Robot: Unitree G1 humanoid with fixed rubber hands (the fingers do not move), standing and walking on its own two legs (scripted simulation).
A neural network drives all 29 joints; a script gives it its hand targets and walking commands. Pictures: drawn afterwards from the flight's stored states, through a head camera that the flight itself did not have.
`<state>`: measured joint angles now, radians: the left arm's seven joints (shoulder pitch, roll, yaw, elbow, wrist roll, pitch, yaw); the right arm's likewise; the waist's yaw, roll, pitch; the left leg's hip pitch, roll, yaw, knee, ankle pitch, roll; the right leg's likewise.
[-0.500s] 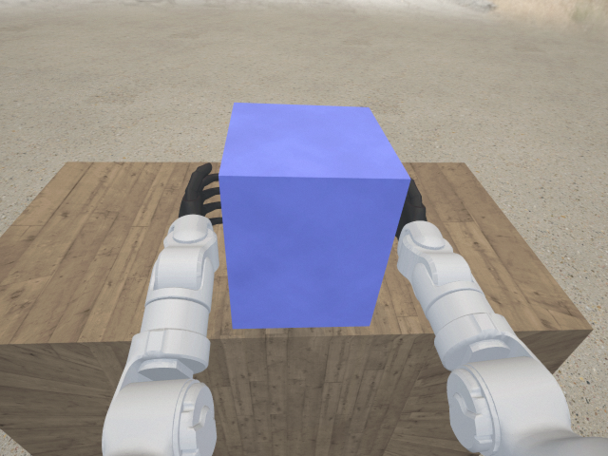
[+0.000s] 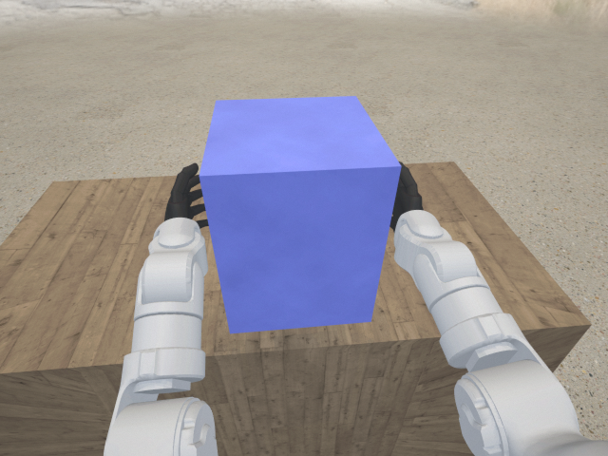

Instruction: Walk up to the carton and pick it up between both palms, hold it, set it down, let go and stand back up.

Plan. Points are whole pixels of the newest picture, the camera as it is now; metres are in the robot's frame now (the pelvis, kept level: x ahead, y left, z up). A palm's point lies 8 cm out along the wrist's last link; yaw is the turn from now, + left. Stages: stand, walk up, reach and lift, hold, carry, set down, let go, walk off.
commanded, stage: reach and lift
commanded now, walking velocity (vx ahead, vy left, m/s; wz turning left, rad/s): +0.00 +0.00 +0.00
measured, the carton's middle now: (294, 212) +0.41 -0.01 +0.17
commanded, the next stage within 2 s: hold in 0.38 s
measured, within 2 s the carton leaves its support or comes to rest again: neither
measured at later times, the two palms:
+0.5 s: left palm (178, 207) +0.38 +0.14 +0.22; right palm (409, 195) +0.37 -0.15 +0.21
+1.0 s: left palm (163, 202) +0.36 +0.15 +0.24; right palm (408, 183) +0.36 -0.14 +0.24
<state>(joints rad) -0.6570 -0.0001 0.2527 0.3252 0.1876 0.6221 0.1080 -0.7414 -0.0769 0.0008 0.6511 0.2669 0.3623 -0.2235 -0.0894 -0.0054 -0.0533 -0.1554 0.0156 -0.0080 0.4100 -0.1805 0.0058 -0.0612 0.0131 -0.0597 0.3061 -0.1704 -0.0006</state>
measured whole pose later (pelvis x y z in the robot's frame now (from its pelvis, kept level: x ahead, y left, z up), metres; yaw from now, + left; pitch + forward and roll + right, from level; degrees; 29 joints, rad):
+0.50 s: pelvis +0.00 -0.01 +0.00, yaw +0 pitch -4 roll -1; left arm -0.72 0.02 0.30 0.31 0.21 0.69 0.06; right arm -0.81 -0.07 -0.01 0.63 0.27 0.45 -0.26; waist -0.09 -0.02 -0.08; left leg -0.15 0.02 -0.03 0.38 -0.16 -0.01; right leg -0.07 0.02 -0.06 0.30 -0.17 -0.01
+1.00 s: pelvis +0.00 -0.01 +0.00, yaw +0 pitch -5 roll -1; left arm -0.71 0.01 0.31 0.22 0.23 0.79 0.05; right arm -0.83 -0.07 -0.01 0.59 0.31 0.53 -0.27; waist -0.09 -0.02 -0.11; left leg -0.14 0.02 -0.04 0.40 -0.17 -0.01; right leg -0.05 0.03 -0.05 0.31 -0.17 -0.01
